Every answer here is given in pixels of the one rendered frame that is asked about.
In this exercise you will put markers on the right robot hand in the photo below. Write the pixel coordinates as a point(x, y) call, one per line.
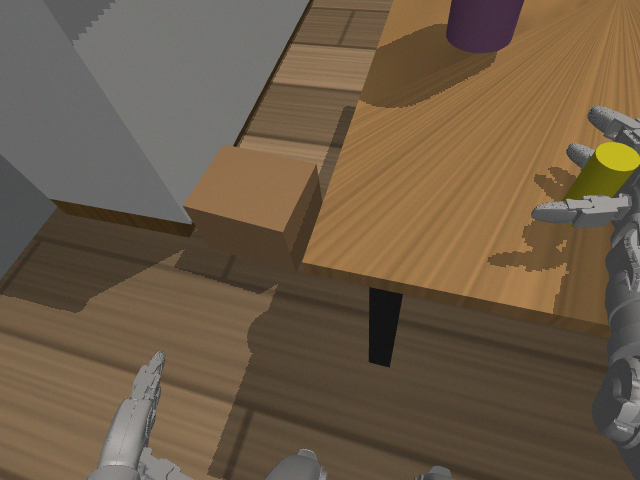
point(598, 210)

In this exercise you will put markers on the right robot arm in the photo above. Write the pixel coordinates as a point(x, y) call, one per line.
point(616, 407)

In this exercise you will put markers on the table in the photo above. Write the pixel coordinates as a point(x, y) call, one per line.
point(448, 153)

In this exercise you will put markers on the left robot hand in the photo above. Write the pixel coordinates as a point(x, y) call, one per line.
point(126, 442)

